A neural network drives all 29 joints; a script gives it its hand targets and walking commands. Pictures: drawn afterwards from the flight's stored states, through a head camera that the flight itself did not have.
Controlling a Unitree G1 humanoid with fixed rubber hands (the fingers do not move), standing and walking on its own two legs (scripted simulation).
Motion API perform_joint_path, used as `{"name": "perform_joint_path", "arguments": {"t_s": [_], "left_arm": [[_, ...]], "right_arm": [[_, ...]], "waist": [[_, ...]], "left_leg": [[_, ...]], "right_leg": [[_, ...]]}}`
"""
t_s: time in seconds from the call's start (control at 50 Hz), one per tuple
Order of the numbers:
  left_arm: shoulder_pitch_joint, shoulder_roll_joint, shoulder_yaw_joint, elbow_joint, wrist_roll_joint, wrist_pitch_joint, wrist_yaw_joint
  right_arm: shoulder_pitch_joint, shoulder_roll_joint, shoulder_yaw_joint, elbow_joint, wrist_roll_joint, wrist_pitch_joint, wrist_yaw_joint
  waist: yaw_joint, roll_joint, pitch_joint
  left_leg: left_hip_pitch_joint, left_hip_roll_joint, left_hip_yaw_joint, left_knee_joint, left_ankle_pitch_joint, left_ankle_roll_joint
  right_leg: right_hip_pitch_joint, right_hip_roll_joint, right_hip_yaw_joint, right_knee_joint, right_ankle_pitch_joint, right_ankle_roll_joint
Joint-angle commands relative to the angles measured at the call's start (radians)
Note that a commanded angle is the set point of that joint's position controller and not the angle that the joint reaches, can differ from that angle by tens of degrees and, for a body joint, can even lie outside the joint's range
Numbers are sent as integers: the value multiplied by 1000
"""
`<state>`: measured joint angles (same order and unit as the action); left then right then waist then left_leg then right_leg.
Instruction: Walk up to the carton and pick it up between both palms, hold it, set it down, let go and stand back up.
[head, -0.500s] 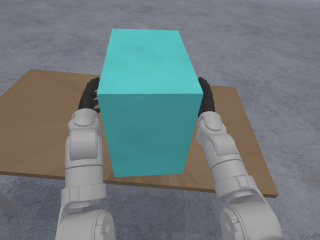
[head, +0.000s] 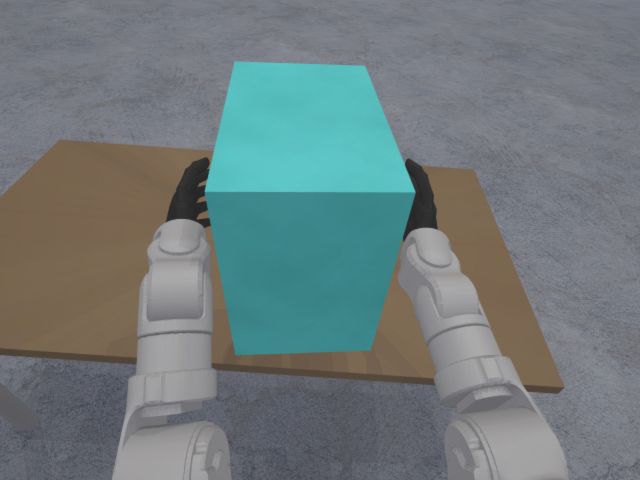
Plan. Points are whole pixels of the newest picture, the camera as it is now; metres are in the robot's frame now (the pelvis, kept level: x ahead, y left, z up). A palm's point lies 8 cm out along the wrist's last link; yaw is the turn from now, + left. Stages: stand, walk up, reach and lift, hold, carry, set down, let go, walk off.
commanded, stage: hold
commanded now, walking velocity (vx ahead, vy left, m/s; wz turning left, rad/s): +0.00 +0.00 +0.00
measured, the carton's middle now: (302, 205) +0.44 +0.00 +0.13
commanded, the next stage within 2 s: none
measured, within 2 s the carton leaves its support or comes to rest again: neither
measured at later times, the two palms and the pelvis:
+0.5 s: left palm (178, 227) +0.37 +0.15 +0.17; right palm (410, 225) +0.36 -0.13 +0.16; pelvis +0.00 +0.01 +0.00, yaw +0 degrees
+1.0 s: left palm (181, 226) +0.36 +0.14 +0.17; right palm (416, 225) +0.36 -0.14 +0.17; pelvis +0.00 +0.00 +0.00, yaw -1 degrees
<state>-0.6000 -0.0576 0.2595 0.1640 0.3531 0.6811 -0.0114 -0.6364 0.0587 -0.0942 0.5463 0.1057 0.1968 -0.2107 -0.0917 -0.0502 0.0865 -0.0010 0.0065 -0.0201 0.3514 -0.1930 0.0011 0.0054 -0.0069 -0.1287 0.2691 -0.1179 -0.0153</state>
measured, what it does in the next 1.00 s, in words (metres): stands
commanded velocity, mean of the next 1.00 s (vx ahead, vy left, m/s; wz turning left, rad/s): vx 0.00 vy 0.00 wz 0.00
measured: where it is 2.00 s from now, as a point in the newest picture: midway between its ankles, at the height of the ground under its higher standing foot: outside the picture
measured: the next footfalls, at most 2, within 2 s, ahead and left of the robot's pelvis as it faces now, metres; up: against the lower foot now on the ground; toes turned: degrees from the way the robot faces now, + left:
none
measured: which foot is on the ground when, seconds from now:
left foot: down 0.00-1.00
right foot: down 0.00-1.00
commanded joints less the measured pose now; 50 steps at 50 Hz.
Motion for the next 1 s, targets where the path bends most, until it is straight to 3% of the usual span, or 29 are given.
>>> {"name": "perform_joint_path", "arguments": {"t_s": [0.0, 0.08, 0.14, 0.24, 0.3, 0.38, 0.46, 0.56, 0.6, 0.64, 0.72, 0.82, 0.9, 0.98], "left_arm": [[-601, -525, -442, -181, -154, -69, -132], [-571, -481, -371, -131, -95, -38, -150], [-629, -490, -372, -126, -99, -39, -151], [-636, -541, -448, -189, -149, -55, -143], [-609, -545, -477, -217, -161, -51, -142], [-610, -512, -436, -155, -127, -34, -152], [-646, -521, -436, -146, -138, -40, -148], [-622, -547, -473, -198, -164, -60, -134], [-613, -542, -470, -202, -160, -61, -130], [-590, -529, -460, -198, -148, -55, -129], [-626, -512, -419, -154, -121, -47, -131], [-649, -519, -386, -103, -112, -50, -134], [-662, -525, -386, -94, -125, -59, -140], [-685, -520, -389, -87, -126, -61, -146]], "right_arm": [[-707, 458, 452, -310, 90, -71, 88], [-687, 448, 430, -254, 74, -46, 90], [-727, 471, 412, -252, 65, -48, 104], [-732, 474, 438, -349, 91, -68, 94], [-677, 452, 445, -333, 93, -59, 83], [-667, 418, 383, -255, 59, -43, 94], [-703, 420, 353, -252, 41, -52, 114], [-706, 434, 407, -330, 74, -75, 109], [-703, 432, 426, -331, 86, -74, 104], [-695, 427, 433, -323, 86, -70, 101], [-703, 429, 392, -253, 56, -62, 116], [-759, 450, 381, -247, 48, -72, 123], [-777, 469, 389, -271, 48, -80, 111], [-743, 458, 353, -199, 26, -71, 113]], "waist": [[-18, 72, -483], [17, 40, -328], [28, 44, -312], [-2, 73, -451], [-33, 88, -440], [-37, 105, -310], [-32, 106, -336], [-35, 106, -454], [-27, 101, -447], [-17, 93, -438], [1, 81, -339], [27, 58, -347], [23, 44, -401], [-7, 73, -356]], "left_leg": [[83, -52, 25, 1, 415, -37], [0, -51, 44, -70, 238, -12], [-26, -43, 48, -96, 167, 0], [63, -43, 36, -30, 358, -27], [95, -44, 27, -5, 413, -48], [34, -37, 34, -57, 251, -43], [4, -26, 34, -79, 200, -34], [95, -32, 22, -10, 408, -50], [109, -33, 18, -1, 431, -50], [106, -34, 18, -9, 408, -49], [39, -29, 37, -69, 240, -28], [12, -29, 47, -81, 206, -10], [20, -37, 54, -70, 215, -3], [1, -36, 52, -78, 174, -9]], "right_leg": [[256, 38, 17, 14, 349, 54], [249, 26, 18, -11, 195, 54], [224, 25, 20, -16, 109, 47], [238, 42, 17, 2, 264, 46], [232, 46, 14, 5, 297, 43], [193, 34, 6, -17, 140, 35], [191, 37, -5, -15, 80, 24], [211, 46, 2, 6, 245, 29], [210, 47, 4, 4, 258, 33], [214, 45, 4, 2, 247, 36], [183, 40, 4, -19, 107, 31], [190, 40, 11, -19, 90, 34], [213, 37, 15, -16, 131, 41], [194, 31, 12, -20, 102, 39]]}}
